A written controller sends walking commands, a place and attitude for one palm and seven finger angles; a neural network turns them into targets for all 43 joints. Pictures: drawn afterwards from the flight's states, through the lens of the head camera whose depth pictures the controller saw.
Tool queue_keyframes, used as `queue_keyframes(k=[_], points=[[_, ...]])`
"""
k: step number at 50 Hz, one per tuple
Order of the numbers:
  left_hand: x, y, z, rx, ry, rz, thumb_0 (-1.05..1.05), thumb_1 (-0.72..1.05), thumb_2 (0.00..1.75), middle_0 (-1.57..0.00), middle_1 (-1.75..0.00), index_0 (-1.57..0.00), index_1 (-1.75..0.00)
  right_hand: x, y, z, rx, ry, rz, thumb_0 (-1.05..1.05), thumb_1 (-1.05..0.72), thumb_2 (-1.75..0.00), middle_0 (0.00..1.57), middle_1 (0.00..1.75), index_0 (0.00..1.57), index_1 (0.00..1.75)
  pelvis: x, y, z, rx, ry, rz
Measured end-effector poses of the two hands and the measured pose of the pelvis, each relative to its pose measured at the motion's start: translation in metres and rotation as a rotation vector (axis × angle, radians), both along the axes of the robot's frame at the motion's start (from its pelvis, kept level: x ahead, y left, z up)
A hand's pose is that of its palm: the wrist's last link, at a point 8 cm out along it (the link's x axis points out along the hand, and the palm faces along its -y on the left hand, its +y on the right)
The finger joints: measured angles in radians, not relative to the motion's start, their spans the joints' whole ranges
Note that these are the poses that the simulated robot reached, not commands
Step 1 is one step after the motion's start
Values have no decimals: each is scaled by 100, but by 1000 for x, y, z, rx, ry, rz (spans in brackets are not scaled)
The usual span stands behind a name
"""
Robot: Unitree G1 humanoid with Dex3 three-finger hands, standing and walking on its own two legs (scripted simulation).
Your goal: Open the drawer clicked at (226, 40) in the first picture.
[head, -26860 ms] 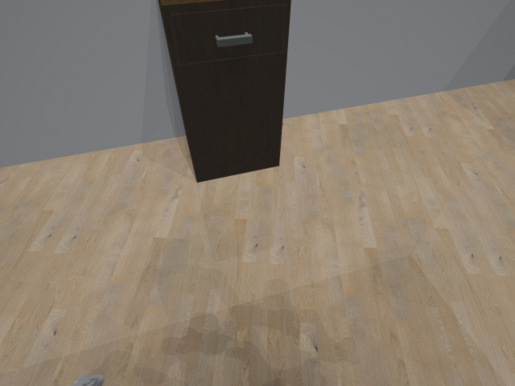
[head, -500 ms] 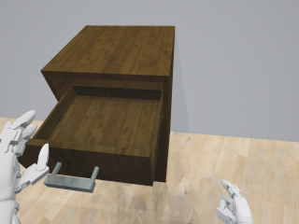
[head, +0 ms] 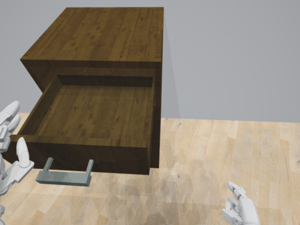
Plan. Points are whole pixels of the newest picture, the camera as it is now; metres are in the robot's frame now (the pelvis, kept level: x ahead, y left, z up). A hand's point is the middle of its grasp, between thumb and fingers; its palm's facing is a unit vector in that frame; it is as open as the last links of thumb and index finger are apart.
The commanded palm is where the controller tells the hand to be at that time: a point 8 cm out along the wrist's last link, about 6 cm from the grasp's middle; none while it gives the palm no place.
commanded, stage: step back with the hand held close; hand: left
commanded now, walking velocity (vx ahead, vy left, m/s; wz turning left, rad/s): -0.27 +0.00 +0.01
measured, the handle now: (67, 170) +0.26 +0.25 -0.01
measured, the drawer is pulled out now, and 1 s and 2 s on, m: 0.30 0.30 0.30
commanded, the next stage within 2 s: stop stepping back and stand still in 1.04 s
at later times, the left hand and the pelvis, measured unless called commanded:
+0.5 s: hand (16, 198) +0.14 +0.22 +0.17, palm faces +0.37 -0.82 -0.44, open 7.4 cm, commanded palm +0.07 +0.28 +0.18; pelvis -0.06 +0.00 -0.02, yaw +1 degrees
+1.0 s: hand out of the picture +0.06 +0.20 +0.16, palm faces +0.26 -0.82 -0.51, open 7.4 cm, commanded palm -0.02 +0.26 +0.18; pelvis -0.15 -0.02 +0.00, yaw +0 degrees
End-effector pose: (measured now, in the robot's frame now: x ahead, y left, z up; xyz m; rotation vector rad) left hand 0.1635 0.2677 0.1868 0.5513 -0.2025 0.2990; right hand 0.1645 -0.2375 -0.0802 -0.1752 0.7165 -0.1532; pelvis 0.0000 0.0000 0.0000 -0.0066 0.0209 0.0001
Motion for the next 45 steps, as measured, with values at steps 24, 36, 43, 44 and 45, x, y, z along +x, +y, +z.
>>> queue_keyframes(k=[24, 36, 43, 44, 45], points=[[-58, -5, -2, 2, -105, -11, 1, 89, 90, -21, -31, -21, -30, -49, 11, -8, -3, -13, 39, 1, -90, -90, 21, 30, 21, 30, -55, -3, -17, 8, 5, 9], [-88, 2, 4, 46, -91, 3, 1, 89, 90, -21, -31, -21, -30, -91, 3, -3, -33, 9, 17, 1, -90, -90, 21, 30, 21, 30, -82, -7, -11, 4, 19, -3], [-101, -34, -1, 7, -54, -93, 1, 89, 90, -20, -31, -21, -30, -108, -8, -6, 21, -1, 23, 1, -90, -90, 21, 30, 21, 30, -118, -23, -9, -6, 24, -13], [-105, -36, -1, 6, -42, -102, 1, 89, 90, -21, -31, -21, -30, -112, -11, -4, 19, 3, 12, 1, -90, -90, 21, 30, 21, 30, -122, -24, -7, 4, 28, -11], [-110, -36, -2, 7, -29, -105, 1, 89, 90, -21, -31, -21, -30, -117, -14, -2, 14, 9, 0, 1, -90, -90, 21, 30, 21, 30, -126, -24, -6, 14, 32, -10]])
